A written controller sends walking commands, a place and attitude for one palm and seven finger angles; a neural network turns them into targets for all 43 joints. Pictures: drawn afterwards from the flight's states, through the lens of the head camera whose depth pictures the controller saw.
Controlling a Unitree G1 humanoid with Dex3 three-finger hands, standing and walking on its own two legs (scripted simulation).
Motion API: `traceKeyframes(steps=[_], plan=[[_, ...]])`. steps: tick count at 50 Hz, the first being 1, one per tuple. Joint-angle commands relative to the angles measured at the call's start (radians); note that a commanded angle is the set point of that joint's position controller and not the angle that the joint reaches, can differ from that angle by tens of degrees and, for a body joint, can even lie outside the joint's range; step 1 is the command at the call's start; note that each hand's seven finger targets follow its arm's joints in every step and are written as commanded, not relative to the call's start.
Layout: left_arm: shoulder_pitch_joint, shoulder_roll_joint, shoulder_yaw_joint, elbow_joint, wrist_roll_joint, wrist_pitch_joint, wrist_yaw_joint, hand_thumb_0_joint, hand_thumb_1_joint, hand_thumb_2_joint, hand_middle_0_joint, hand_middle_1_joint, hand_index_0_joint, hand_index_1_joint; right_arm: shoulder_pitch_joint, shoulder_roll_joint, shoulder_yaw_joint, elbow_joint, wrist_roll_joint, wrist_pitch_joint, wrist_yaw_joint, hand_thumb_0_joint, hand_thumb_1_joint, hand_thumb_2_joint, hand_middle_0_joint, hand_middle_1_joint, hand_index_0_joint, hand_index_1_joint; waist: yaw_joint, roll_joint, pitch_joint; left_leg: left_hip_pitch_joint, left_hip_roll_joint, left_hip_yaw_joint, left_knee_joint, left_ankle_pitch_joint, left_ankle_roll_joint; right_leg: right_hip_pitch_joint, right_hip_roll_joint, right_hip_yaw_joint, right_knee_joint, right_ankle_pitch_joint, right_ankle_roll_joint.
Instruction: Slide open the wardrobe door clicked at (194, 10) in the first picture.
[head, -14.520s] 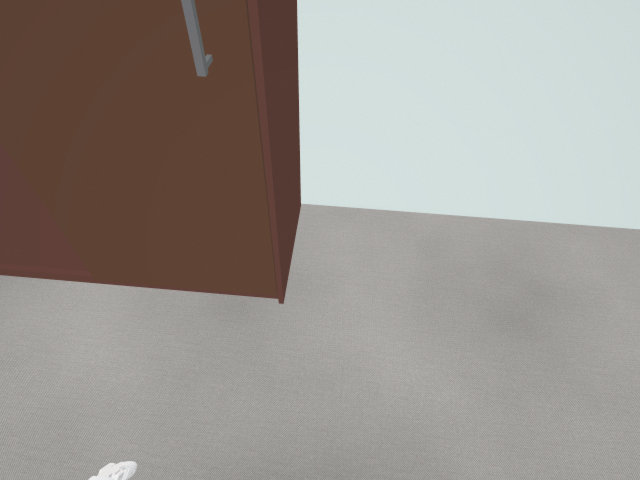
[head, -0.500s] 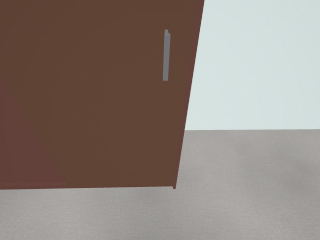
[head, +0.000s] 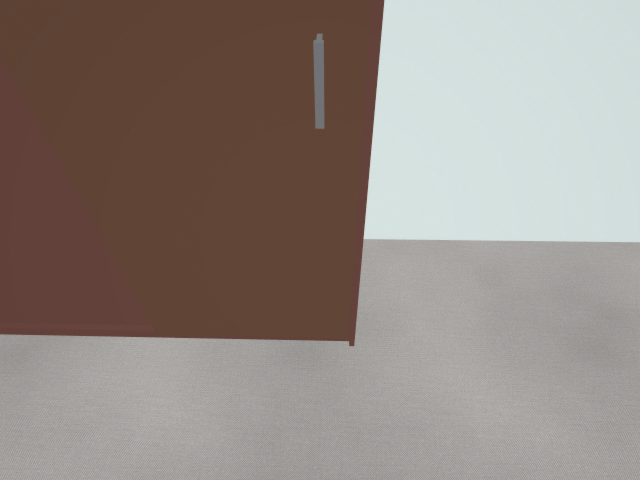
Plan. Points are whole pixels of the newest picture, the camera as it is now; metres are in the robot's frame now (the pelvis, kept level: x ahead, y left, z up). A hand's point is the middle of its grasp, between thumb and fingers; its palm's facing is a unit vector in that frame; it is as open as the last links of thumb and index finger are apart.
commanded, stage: come to a stop and stand still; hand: right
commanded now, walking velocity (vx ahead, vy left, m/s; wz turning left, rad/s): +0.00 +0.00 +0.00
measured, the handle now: (319, 82) +0.73 +0.07 +0.20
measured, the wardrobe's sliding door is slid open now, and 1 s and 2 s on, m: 0.00 0.00 0.00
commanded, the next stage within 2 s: look again from close up in 0.98 s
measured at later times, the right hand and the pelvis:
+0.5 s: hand out of the picture -0.16 -0.19 -0.17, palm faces +0.09 +0.98 -0.18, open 7.4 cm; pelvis -0.05 -0.04 +0.00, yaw +0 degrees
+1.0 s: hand out of the picture -0.08 -0.24 -0.18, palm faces +0.02 +0.98 -0.19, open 7.4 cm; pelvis -0.07 -0.07 +0.00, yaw +1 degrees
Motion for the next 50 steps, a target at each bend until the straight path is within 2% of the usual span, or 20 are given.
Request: traceKeyframes(steps=[1, 4, 6, 9, 11, 13, 16, 19, 21, 22, 23, 25, 27, 29, 31, 32, 33, 34, 38, 50], plan=[[0.027, 0.111, 0.022, -0.024, -0.003, -0.01, 0.009, 0.0, 0.9, 0.9, -0.2, -0.3, -0.2, -0.3, 0.14, -0.086, -0.018, 0.007, -0.007, -0.019, -0.02, 0.0, -0.9, -0.9, 0.2, 0.3, 0.2, 0.3, -0.027, -0.018, 0.14, -0.068, 0.133, -0.133, -0.153, -0.083, 0.073, -0.053, -0.106, 0.153, -0.079, -0.242, 0.099], [0.063, 0.093, 0.026, -0.008, -0.001, 0.004, 0.008, 0.0, 0.9, 0.9, -0.2, -0.3, -0.2, -0.3, 0.066, -0.073, -0.016, -0.004, -0.007, -0.027, -0.023, 0.0, -0.9, -0.9, 0.2, 0.3, 0.2, 0.3, 0.019, 0.13, 0.122, -0.294, 0.141, -0.137, -0.195, -0.206, 0.063, 0.121, -0.1, 0.12, 0.085, -0.173, 0.084], [0.084, 0.076, 0.024, 0.007, -0.001, 0.01, 0.008, 0.0, 0.9, 0.9, -0.2, -0.3, -0.2, -0.3, 0.037, -0.057, -0.014, -0.013, -0.007, -0.025, -0.026, 0.0, -0.9, -0.9, 0.2, 0.3, 0.2, 0.3, 0.033, 0.113, 0.153, -0.381, 0.148, -0.14, -0.192, -0.241, 0.062, 0.142, -0.101, 0.113, 0.15, -0.166, 0.081], [0.096, 0.076, 0.023, 0.013, 0.001, 0.01, 0.007, 0.0, 0.9, 0.9, -0.2, -0.3, -0.2, -0.3, 0.058, -0.039, -0.011, -0.005, -0.009, -0.022, -0.024, 0.0, -0.9, -0.9, 0.2, 0.3, 0.2, 0.3, 0.03, -0.018, 0.19, -0.381, 0.09, -0.105, -0.104, -0.247, 0.042, 0.069, -0.132, 0.177, 0.045, -0.291, 0.07], [0.066, 0.107, 0.03, 0.005, 0.008, 0.005, 0.011, 0.0, 0.9, 0.9, -0.2, -0.3, -0.2, -0.3, 0.139, -0.017, -0.013, 0.019, -0.016, -0.011, -0.021, 0.0, -0.9, -0.9, 0.2, 0.3, 0.2, 0.3, -0.011, -0.162, 0.238, -0.228, 0.001, -0.023, 0.029, -0.166, 0.013, -0.132, -0.198, 0.306, -0.194, -0.548, 0.062], [-0.014, 0.159, 0.043, -0.012, 0.005, 0.004, 0.017, 0.0, 0.9, 0.9, -0.2, -0.3, -0.2, -0.3, 0.291, 0.008, -0.021, 0.077, -0.025, 0.005, -0.017, 0.0, -0.9, -0.9, 0.2, 0.3, 0.2, 0.3, -0.076, -0.265, 0.186, -0.025, -0.044, 0.066, 0.253, -0.102, 0.003, -0.287, -0.264, 0.378, -0.375, -0.678, 0.082], [-0.063, 0.158, 0.045, -0.024, 0.006, 0.004, 0.016, 0.0, 0.9, 0.9, -0.2, -0.3, -0.2, -0.3, 0.402, 0.029, -0.026, 0.115, -0.018, 0.011, -0.019, 0.0, -0.9, -0.9, 0.2, 0.3, 0.2, 0.3, -0.107, -0.185, 0.102, 0.023, -0.04, 0.078, 0.296, -0.154, 0.019, -0.211, -0.253, 0.293, -0.38, -0.518, 0.088], [-0.031, 0.146, 0.05, 0.001, 0.009, 0.02, 0.018, 0.0, 0.9, 0.9, -0.2, -0.3, -0.2, -0.3, 0.416, 0.058, -0.02, 0.127, -0.014, 0.002, -0.021, 0.0, -0.9, -0.9, 0.2, 0.3, 0.2, 0.3, -0.089, -0.046, 0.139, 0.034, -0.041, 0.102, -0.041, -0.092, 0.026, -0.112, -0.195, 0.196, -0.298, -0.421, 0.113], [0.027, 0.084, 0.043, 0.022, -0.004, 0.025, 0.02, 0.0, 0.9, 0.9, -0.2, -0.3, -0.2, -0.3, 0.364, 0.029, -0.024, 0.112, -0.021, -0.006, -0.031, 0.0, -0.9, -0.9, 0.2, 0.3, 0.2, 0.3, -0.044, 0.087, 0.167, -0.039, 0.082, -0.064, -0.192, -0.124, 0.067, -0.075, -0.088, 0.077, -0.1, -0.284, 0.157], [0.044, 0.051, 0.04, 0.031, -0.005, 0.034, 0.021, 0.0, 0.9, 0.9, -0.2, -0.3, -0.2, -0.3, 0.283, -0.008, -0.032, 0.089, -0.021, -0.008, -0.036, 0.0, -0.9, -0.9, 0.2, 0.3, 0.2, 0.3, -0.007, 0.162, 0.2, -0.281, 0.202, -0.172, -0.287, -0.278, 0.123, 0.051, -0.038, 0.036, 0.168, -0.198, 0.135], [0.074, 0.049, 0.05, 0.034, 0.001, 0.04, 0.017, 0.0, 0.9, 0.9, -0.2, -0.3, -0.2, -0.3, 0.15, -0.05, -0.04, 0.05, -0.02, -0.01, -0.039, 0.0, -0.9, -0.9, 0.2, 0.3, 0.2, 0.3, 0.039, 0.153, 0.175, -0.462, 0.292, -0.23, -0.349, -0.351, 0.175, 0.152, -0.047, 0.074, 0.391, -0.195, 0.113], [0.102, 0.083, 0.064, 0.028, -0.003, 0.038, 0.006, 0.0, 0.9, 0.9, -0.2, -0.3, -0.2, -0.3, -0.071, -0.068, -0.044, -0.015, -0.014, -0.036, -0.044, 0.0, -0.9, -0.9, 0.2, 0.3, 0.2, 0.3, 0.087, 0.129, 0.162, -0.51, 0.292, -0.213, -0.33, -0.259, 0.182, 0.103, -0.088, 0.126, 0.615, -0.227, 0.089], [0.07, 0.08, 0.053, 0.016, -0.011, 0.01, -0.001, 0.0, 0.9, 0.9, -0.2, -0.3, -0.2, -0.3, -0.068, -0.066, -0.038, -0.013, -0.022, -0.054, -0.035, 0.0, -0.9, -0.9, 0.2, 0.3, 0.2, 0.3, 0.063, 0.053, 0.199, -0.389, 0.239, -0.12, -0.247, -0.108, 0.15, 0.032, -0.114, 0.103, 0.472, -0.276, 0.072], [0.044, 0.031, 0.027, 0.022, -0.009, -0.012, 0.002, 0.0, 0.9, 0.9, -0.2, -0.3, -0.2, -0.3, 0.051, -0.038, -0.027, 0.043, -0.021, -0.047, -0.023, 0.0, -0.9, -0.9, 0.2, 0.3, 0.2, 0.3, 0.013, -0.013, 0.228, -0.237, 0.177, -0.07, -0.092, 0.008, 0.097, 0.004, -0.112, 0.049, 0.11, -0.159, 0.074], [0.032, 0.068, 0.012, 0.023, -0.002, -0.042, 0.023, 0.0, 0.9, 0.9, -0.2, -0.3, -0.2, -0.3, 0.193, 0.014, -0.013, 0.086, -0.006, -0.036, -0.017, 0.0, -0.9, -0.9, 0.2, 0.3, 0.2, 0.3, -0.063, -0.221, 0.176, -0.159, 0.068, -0.02, 0.051, 0.075, 0.017, 0.018, -0.215, 0.235, -0.026, 0.141, 0.036], [0.003, 0.098, 0.012, 0.012, 0.002, -0.042, 0.033, 0.0, 0.9, 0.9, -0.2, -0.3, -0.2, -0.3, 0.22, 0.027, -0.008, 0.095, -0.001, -0.035, -0.017, 0.0, -0.9, -0.9, 0.2, 0.3, 0.2, 0.3, -0.086, -0.201, 0.162, -0.091, 0.062, -0.002, 0.011, 0.042, -0.002, -0.046, -0.26, 0.252, -0.044, 0.103, 0.007], [-0.006, 0.097, 0.007, 0.01, 0.007, -0.043, 0.041, 0.0, 0.9, 0.9, -0.2, -0.3, -0.2, -0.3, 0.21, 0.021, -0.006, 0.105, -0.001, -0.036, -0.014, 0.0, -0.9, -0.9, 0.2, 0.3, 0.2, 0.3, -0.084, -0.105, 0.153, -0.036, 0.062, 0.004, 0.007, 0.116, -0.004, -0.07, -0.241, 0.243, -0.054, 0.081, 0.008], [-0.009, 0.104, 0.006, 0.021, 0.002, -0.045, 0.036, 0.0, 0.9, 0.9, -0.2, -0.3, -0.2, -0.3, 0.186, 0.016, -0.005, 0.115, -0.002, -0.026, -0.017, 0.0, -0.9, -0.9, 0.2, 0.3, 0.2, 0.3, -0.078, -0.143, 0.135, -0.013, 0.066, 0.011, 0.033, 0.104, -0.007, -0.07, -0.226, 0.268, -0.097, 0.035, 0.017], [0.0, 0.118, 0.017, 0.029, 0.0, -0.04, 0.035, 0.0, 0.9, 0.9, -0.2, -0.3, -0.2, -0.3, 0.142, 0.009, -0.005, 0.094, -0.012, -0.019, -0.015, 0.0, -0.9, -0.9, 0.2, 0.3, 0.2, 0.3, -0.064, -0.084, 0.137, -0.05, 0.06, 0.006, 0.035, 0.067, -0.012, -0.033, -0.233, 0.298, -0.187, -0.198, 0.048], [0.006, 0.097, 0.014, 0.043, -0.001, -0.033, 0.018, 0.0, 0.9, 0.9, -0.2, -0.3, -0.2, -0.3, 0.118, -0.006, -0.004, 0.081, -0.011, -0.036, -0.013, 0.0, -0.9, -0.9, 0.2, 0.3, 0.2, 0.3, -0.047, -0.029, 0.126, -0.034, 0.094, -0.008, -0.038, 0.119, -0.006, -0.02, -0.175, 0.201, -0.153, -0.2, 0.05]])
